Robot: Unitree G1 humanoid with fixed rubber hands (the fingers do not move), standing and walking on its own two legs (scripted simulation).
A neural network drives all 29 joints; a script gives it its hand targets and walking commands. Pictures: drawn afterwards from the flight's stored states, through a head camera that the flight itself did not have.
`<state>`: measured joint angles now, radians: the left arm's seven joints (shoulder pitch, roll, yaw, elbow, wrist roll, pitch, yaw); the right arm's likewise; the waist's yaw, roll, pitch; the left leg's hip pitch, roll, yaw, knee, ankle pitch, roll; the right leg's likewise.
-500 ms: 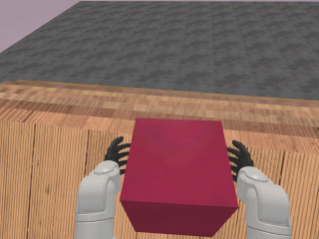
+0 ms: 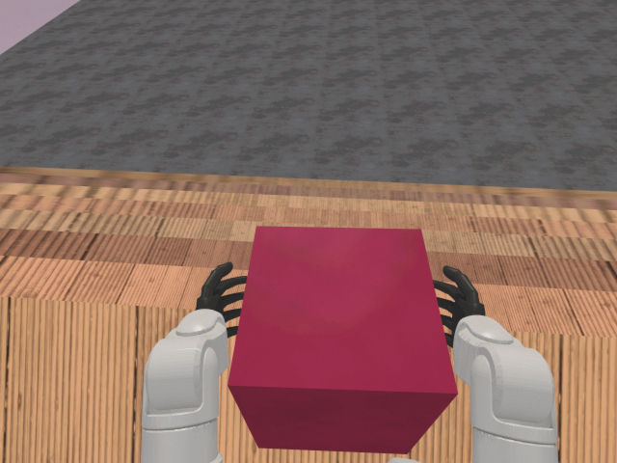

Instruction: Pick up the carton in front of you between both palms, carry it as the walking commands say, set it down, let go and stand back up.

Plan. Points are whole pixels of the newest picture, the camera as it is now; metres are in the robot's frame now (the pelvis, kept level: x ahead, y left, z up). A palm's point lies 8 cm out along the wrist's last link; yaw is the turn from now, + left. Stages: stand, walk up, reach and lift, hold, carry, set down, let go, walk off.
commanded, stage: carry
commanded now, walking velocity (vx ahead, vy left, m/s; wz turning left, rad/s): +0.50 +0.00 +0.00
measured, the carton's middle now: (335, 345) +0.27 -0.01 +0.00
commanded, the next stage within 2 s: none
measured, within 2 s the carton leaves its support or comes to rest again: neither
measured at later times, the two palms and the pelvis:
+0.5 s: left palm (239, 137) +0.62 +0.14 +0.09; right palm (400, 123) +0.66 -0.15 +0.08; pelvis +0.32 -0.04 -0.01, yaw +4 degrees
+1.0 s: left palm (257, 65) +0.98 +0.14 +0.06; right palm (377, 63) +0.97 -0.16 +0.06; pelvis +0.62 +0.01 -0.02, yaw +2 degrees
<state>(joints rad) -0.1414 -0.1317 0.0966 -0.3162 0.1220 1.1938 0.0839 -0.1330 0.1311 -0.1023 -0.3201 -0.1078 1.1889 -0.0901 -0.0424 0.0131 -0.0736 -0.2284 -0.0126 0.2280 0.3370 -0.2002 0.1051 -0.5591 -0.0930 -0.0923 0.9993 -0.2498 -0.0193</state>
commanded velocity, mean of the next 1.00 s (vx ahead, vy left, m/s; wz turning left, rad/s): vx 0.50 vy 0.00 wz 0.00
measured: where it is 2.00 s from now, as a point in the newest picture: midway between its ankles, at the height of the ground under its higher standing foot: (324, 244)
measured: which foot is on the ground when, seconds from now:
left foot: down 0.00-0.32, up 0.34-0.76, down 0.78-1.00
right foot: up 0.00-0.28, down 0.30-0.80, up 0.82-1.00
